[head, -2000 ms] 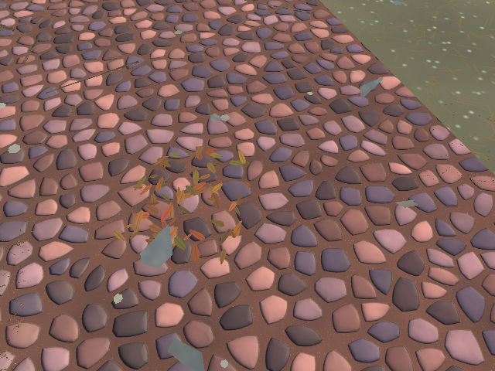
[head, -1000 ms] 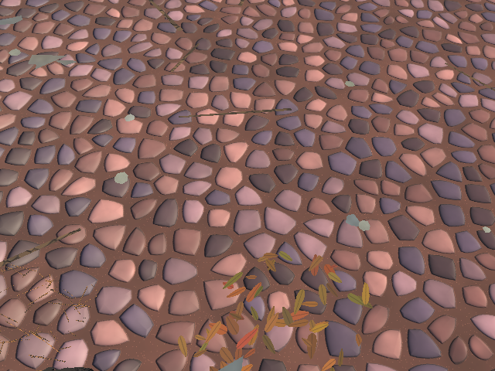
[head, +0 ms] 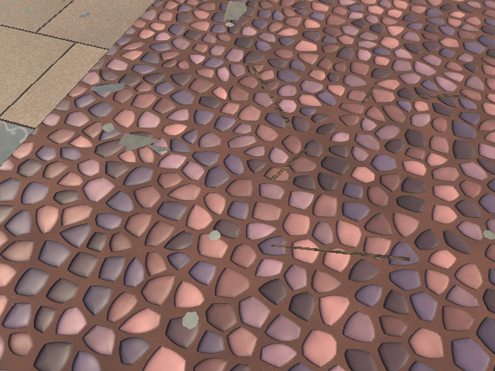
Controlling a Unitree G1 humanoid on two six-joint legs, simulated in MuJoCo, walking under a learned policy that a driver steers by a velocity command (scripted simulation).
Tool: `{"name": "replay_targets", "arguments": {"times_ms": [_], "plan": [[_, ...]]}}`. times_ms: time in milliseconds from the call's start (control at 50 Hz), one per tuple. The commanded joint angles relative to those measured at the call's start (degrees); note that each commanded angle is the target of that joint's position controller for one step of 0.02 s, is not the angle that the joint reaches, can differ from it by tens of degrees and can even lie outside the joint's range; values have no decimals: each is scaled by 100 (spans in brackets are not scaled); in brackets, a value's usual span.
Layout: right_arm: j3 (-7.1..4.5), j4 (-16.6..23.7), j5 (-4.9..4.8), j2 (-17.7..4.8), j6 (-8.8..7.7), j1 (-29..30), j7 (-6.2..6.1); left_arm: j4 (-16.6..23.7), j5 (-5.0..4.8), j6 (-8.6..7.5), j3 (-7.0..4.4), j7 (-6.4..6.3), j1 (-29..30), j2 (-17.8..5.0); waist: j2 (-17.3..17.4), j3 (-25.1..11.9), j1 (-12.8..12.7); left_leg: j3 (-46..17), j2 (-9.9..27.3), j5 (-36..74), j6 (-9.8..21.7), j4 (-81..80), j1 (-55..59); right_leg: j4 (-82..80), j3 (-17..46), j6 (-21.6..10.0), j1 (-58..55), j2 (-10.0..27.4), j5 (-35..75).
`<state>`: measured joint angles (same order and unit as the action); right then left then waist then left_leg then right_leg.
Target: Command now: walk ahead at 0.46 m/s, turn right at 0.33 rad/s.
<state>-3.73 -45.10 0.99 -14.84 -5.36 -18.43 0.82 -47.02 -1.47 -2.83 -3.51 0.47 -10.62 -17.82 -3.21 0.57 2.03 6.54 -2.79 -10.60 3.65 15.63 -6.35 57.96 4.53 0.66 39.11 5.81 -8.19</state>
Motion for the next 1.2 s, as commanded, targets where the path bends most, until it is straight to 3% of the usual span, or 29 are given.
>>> {"name": "replay_targets", "arguments": {"times_ms": [20,80,140,220,240,260,280,300,340,360,420,480,560,660,680,700,720,740,760,800,900,1020,1040,1060,1080,1100,1120,1160,1200], "plan": [[-162,343,14,-747,-134,485,-81,289,40,-31,-46,44,1,-186,606,202,-197,-411,1497,1771,698,-856,-176,-833,153,27,23,48,1040],[-180,231,-23,-887,-58,382,-189,572,144,-79,46,165,649,22,565,309,32,156,1413,2841,517,-594,-206,-1847,-422,-12,-474,-131,1673],[-231,121,-118,-1047,114,224,-266,819,124,-58,10,305,811,-77,682,160,73,231,1630,3446,432,-47,497,-2236,-595,-142,-440,-261,1217],[-288,249,-229,-1174,365,527,-409,709,147,-54,-282,365,-433,-643,739,-581,-640,366,1481,4685,53,2149,719,-2866,-932,-590,-1896,-868,613],[-235,303,-158,-1065,338,345,-403,652,167,-53,-425,243,-923,-1054,183,-978,-851,434,1081,3229,-298,3608,-131,-3163,-254,-870,-3155,-514,2486],[-16,452,210,-306,266,-330,-304,747,193,1,-476,109,-820,-1574,-1304,-1595,-188,242,177,-2527,-708,5626,-2217,-2380,1694,-1768,-5054,945,5664],[23,459,51,-587,168,-493,-188,991,242,-10,-420,137,-861,-1458,-918,-2866,-417,-1086,-253,-3212,-800,6872,-2965,-2947,3519,-2743,-5809,1684,4769],[-78,517,-168,-974,153,92,-139,1128,208,23,-375,144,-585,-1144,-176,-2511,-646,-1412,94,-2629,-682,6858,-3228,-3242,2873,-2470,-5384,1353,3769],[-63,472,-145,-905,286,493,-236,1172,74,87,-153,61,96,-464,488,-1292,-364,-1187,626,-1849,-656,6018,-3257,-3497,1746,-1879,-3819,958,2623],[-87,462,-116,-931,394,458,-278,1155,124,103,-90,38,239,-325,343,-1054,-199,-1187,752,-1694,-664,5606,-2800,-3667,1485,-1783,-3063,827,2381],[-5,288,-114,-557,543,89,-307,998,332,57,-27,38,419,-245,-111,-909,55,-967,764,-1468,-734,4361,-1657,-3918,635,-1644,-1953,479,2607],[54,181,-128,-470,558,197,-305,817,377,65,-49,-26,423,-339,-278,-1045,-87,-916,803,-752,-750,3310,-1153,-4032,307,-1538,-1975,491,2035],[-61,343,-181,-827,646,659,-297,738,309,223,-128,-132,503,-628,-340,-580,-281,-778,718,-861,-640,3027,-1437,-4289,558,-1475,-2091,731,-200],[-81,285,-126,-657,613,393,-216,645,119,372,-149,-253,555,-566,-225,-440,-68,-456,477,-385,-302,1701,-1090,-3685,333,-1135,-2564,752,218],[-118,310,-78,-805,607,351,-196,585,74,385,-150,-266,399,-484,8,-354,-65,-798,617,268,-100,1121,-937,-3272,89,-815,-2493,536,170],[-237,371,-30,-1328,598,275,-235,682,179,362,-119,-269,285,-261,1144,-452,-302,-2069,1501,1508,324,719,-567,-2062,-594,-337,-1960,-102,-311],[-326,414,-79,-1586,610,401,-236,893,242,310,-110,-276,788,-186,2051,-95,-173,-3166,2095,1873,1089,358,-533,-1546,-967,21,-991,-982,-1388],[-293,449,39,-1378,537,116,-239,987,249,290,-149,-278,1210,-315,1914,-216,204,-3559,2306,2136,1441,182,-241,-374,-464,80,-469,-1006,-2555],[-273,439,65,-1287,454,132,-259,941,184,296,-202,-254,1081,-351,1537,-377,98,-3300,2179,2348,1361,315,-48,312,-172,78,-285,-901,-2591],[-291,571,-132,-1223,417,631,-291,789,171,348,-229,-266,786,-327,983,-456,-157,-2717,1782,2650,931,609,111,380,-28,167,-150,-722,-2062],[-340,655,-188,-1196,643,603,-394,858,84,272,-140,-216,970,-95,1145,-762,-71,-2539,1389,2851,790,827,236,-1097,-151,356,-888,-834,-1424],[-366,875,-280,-1230,777,1019,-350,723,61,193,-224,-76,423,-336,1374,-668,-294,-3109,1109,1813,605,963,-338,-3284,-238,198,-2280,-953,-521],[-336,912,-288,-1133,782,1036,-365,655,94,180,-273,-79,244,-431,1246,-670,-349,-3051,908,1184,394,1124,-655,-3783,-200,93,-2807,-772,48],[-264,936,-206,-880,781,858,-365,661,183,192,-361,-113,46,-769,518,-828,-276,-2662,510,-130,96,1937,-1381,-3905,598,-246,-3574,184,432],[-219,1074,-196,-665,722,634,-336,682,323,253,-450,-120,129,-1258,-1170,-612,-10,-1641,-461,-2331,-271,2960,-2680,-4061,2118,-1173,-3786,1427,1653],[-358,1008,-113,-1153,657,599,-321,795,420,201,-383,-123,215,-987,-973,-593,-128,-1657,-70,-2724,-521,4393,-2836,-4131,2514,-1774,-3445,1959,1800],[-474,892,-182,-1436,670,560,-296,886,388,164,-285,-151,519,-662,-494,-449,-19,-1670,57,-2336,-580,4993,-2804,-4089,1931,-1667,-3211,1641,1613],[-482,732,-177,-1280,793,465,-329,938,222,155,-224,-195,888,-442,-326,-211,59,-1517,165,-1645,-748,5372,-2936,-4024,993,-1232,-3110,1020,1145],[-396,862,-214,-1003,832,660,-291,879,210,198,-203,-263,735,-460,-415,-122,-73,-1243,204,-1272,-881,5325,-2950,-4076,459,-1246,-3068,807,1388]]}}
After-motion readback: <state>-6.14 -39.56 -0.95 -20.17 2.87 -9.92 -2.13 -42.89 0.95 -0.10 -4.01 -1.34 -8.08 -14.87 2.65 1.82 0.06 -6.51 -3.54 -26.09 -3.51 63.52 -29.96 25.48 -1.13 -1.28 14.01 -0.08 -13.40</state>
